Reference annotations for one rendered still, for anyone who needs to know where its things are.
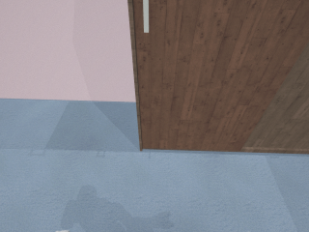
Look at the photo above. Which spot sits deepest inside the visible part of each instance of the wardrobe door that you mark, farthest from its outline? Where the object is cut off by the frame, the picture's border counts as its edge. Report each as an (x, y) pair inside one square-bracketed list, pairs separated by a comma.
[(208, 69), (285, 123)]

